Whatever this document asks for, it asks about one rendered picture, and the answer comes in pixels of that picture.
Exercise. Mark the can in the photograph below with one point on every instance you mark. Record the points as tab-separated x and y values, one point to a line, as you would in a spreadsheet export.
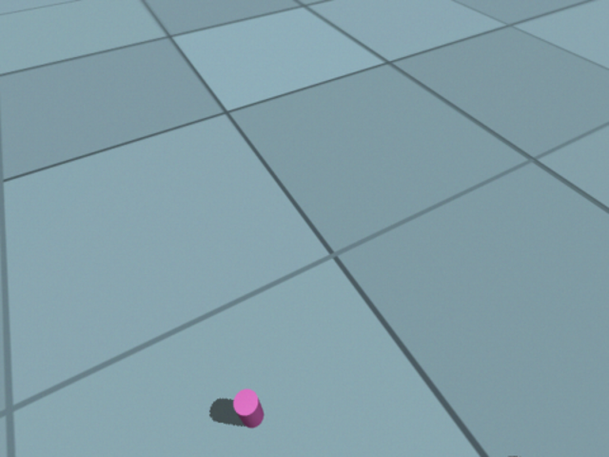
248	408

